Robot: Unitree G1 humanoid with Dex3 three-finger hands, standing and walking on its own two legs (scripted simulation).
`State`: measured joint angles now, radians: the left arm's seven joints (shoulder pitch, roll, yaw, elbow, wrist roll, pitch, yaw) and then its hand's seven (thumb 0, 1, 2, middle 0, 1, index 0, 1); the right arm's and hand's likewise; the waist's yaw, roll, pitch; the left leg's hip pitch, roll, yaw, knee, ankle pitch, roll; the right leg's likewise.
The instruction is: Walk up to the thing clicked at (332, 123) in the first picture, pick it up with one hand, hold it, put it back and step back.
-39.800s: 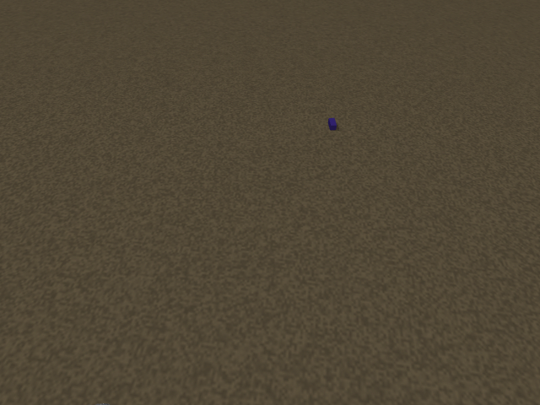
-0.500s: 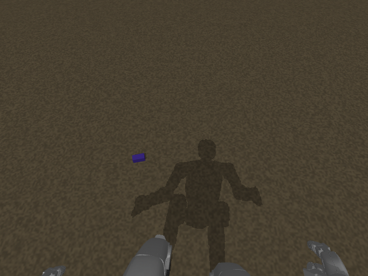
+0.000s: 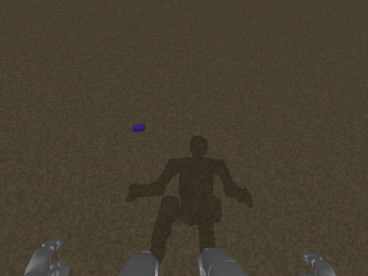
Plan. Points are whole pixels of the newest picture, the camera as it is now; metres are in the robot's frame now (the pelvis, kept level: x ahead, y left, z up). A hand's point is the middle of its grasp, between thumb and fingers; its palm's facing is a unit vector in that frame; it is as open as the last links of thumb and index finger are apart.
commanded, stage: step back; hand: left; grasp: from above
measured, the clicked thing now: (138, 128) +0.94 +0.27 -0.74
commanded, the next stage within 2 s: stand in 1.30 s
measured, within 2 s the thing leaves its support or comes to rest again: neither
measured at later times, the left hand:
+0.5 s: hand out of the picture -0.08 +0.27 -0.15, palm faces +0.06 -0.92 -0.40, open 7.4 cm
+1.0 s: hand out of the picture -0.05 +0.26 -0.15, palm faces +0.07 -0.93 -0.35, open 7.4 cm
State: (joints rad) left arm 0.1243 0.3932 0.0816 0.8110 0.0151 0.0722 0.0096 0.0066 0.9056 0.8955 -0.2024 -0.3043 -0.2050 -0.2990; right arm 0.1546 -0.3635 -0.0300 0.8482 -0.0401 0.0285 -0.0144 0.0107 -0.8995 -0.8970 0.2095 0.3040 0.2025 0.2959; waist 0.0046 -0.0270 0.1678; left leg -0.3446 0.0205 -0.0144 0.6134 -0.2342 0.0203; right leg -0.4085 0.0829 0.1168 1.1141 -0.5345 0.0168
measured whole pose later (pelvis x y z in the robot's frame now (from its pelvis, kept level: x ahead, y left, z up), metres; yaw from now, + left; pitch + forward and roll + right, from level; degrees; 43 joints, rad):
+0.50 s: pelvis -0.13 -0.01 +0.00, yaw +2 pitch -3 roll +1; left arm 0.22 0.41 0.07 0.94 0.03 0.03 -0.01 0.01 0.90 0.90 -0.20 -0.30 -0.21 -0.30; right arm 0.26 -0.36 -0.05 0.99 -0.04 0.01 0.02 0.01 -0.90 -0.90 0.21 0.30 0.20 0.30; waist 0.02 -0.03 0.07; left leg -0.23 -0.05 -0.02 0.60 -0.33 0.04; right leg -0.37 -0.03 0.03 0.82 -0.46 -0.01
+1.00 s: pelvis -0.10 -0.01 +0.00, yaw +3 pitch -3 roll +0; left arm 0.19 0.37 0.04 0.99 0.01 -0.01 -0.01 0.01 0.90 0.90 -0.20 -0.30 -0.21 -0.30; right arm 0.17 -0.37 -0.05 1.01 -0.03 -0.02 0.01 0.01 -0.90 -0.90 0.20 0.30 0.20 0.30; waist 0.04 -0.02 0.09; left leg -0.29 -0.01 0.00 0.60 -0.25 0.00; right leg -0.24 -0.05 -0.02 0.63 -0.36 0.01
